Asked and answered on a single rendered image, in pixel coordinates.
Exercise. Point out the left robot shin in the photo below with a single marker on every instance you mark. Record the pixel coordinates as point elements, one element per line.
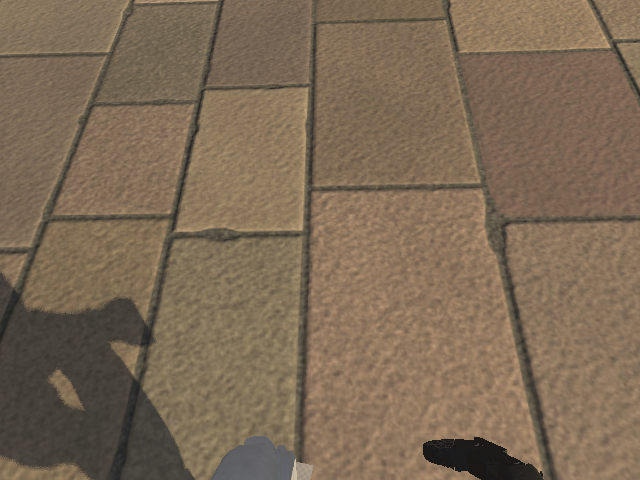
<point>258,439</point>

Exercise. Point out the right robot hand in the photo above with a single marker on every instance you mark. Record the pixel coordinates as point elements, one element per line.
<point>481,458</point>

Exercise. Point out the left robot thigh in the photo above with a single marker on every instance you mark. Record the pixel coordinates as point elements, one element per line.
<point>257,462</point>

